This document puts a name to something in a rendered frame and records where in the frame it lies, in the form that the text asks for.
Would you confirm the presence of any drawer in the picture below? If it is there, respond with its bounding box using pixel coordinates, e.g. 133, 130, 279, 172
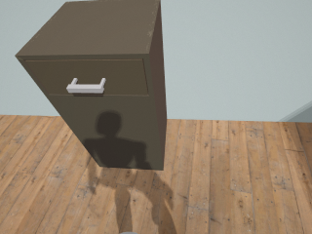
26, 58, 148, 96

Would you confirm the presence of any handle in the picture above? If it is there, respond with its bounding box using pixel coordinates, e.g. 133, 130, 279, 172
66, 78, 106, 94

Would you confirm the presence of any cabinet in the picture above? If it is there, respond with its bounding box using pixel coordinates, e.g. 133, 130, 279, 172
15, 0, 168, 171

